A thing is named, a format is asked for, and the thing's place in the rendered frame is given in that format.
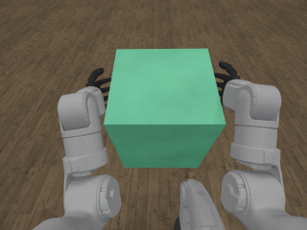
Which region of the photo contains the robot right upper arm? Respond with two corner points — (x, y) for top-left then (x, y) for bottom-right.
(221, 170), (307, 230)

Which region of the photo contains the robot right shin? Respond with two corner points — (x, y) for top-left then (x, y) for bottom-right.
(179, 179), (195, 230)

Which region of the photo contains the right robot forearm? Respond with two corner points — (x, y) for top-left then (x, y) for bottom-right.
(223, 79), (286, 205)

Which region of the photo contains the left robot forearm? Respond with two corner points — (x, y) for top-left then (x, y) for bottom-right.
(58, 86), (109, 211)

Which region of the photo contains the robot left hand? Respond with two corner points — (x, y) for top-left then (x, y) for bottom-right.
(85, 68), (112, 107)

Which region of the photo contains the robot left upper arm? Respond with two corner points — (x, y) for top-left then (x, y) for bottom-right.
(33, 174), (122, 230)

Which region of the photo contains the carton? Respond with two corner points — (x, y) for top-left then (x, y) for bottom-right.
(104, 48), (226, 168)

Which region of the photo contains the robot right hand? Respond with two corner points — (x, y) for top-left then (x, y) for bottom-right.
(214, 61), (241, 106)

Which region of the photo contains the right robot thigh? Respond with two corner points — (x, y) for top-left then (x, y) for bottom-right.
(179, 180), (226, 230)

